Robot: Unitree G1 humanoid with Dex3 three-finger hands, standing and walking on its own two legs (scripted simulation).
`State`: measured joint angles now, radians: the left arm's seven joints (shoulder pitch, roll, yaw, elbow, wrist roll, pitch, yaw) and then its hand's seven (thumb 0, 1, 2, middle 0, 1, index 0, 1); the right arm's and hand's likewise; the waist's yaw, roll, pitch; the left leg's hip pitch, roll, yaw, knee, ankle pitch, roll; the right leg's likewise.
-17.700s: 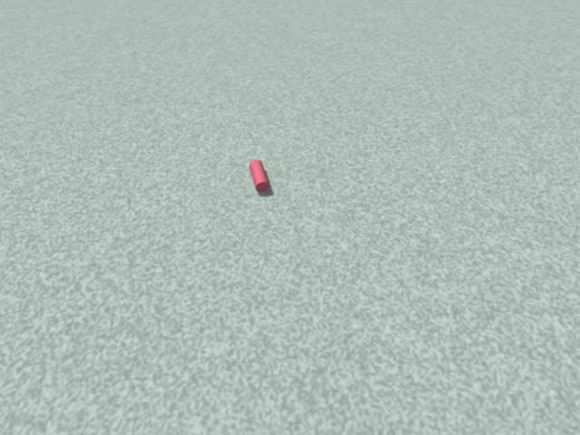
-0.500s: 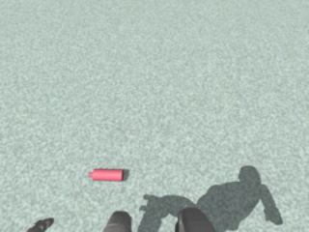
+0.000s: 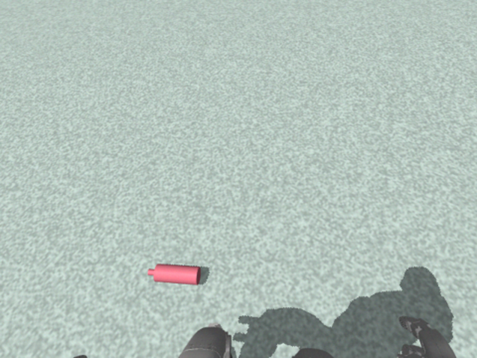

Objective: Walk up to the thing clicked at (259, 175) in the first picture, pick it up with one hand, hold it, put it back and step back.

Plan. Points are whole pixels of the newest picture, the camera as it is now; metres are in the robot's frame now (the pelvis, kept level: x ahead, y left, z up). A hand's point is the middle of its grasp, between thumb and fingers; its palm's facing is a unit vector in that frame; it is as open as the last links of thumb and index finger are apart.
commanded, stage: walk up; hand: left
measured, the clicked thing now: (173, 273) +0.46 +0.34 -0.70
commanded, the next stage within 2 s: stand in 1.42 s
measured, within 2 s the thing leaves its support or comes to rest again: neither
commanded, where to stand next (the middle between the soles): +0.06 +0.04 m, yaw -1 degrees
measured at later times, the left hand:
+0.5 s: hand out of the picture +0.05 +0.29 -0.13, palm faces +0.00 -0.92 -0.38, open 7.4 cm
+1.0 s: hand out of the picture +0.09 +0.29 -0.11, palm faces -0.01 -0.93 -0.38, open 7.4 cm
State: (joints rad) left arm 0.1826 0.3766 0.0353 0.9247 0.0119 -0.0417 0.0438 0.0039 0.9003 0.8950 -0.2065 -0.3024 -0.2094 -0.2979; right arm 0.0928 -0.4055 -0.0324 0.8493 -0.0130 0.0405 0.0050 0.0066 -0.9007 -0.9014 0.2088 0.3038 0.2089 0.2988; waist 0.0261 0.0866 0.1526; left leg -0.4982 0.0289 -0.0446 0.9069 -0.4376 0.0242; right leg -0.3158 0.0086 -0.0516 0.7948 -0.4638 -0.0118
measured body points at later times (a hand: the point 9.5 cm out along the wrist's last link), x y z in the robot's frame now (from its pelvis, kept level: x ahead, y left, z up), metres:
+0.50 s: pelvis -0.02 +0.03 +0.02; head +0.00 +0.03 +0.47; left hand +0.05 +0.34 -0.10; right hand +0.08 -0.27 -0.11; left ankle +0.01 +0.18 -0.70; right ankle -0.01 -0.11 -0.70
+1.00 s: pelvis -0.01 +0.03 +0.04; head +0.00 +0.02 +0.49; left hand +0.09 +0.34 -0.08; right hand +0.10 -0.27 -0.10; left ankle +0.01 +0.18 -0.70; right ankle -0.01 -0.11 -0.70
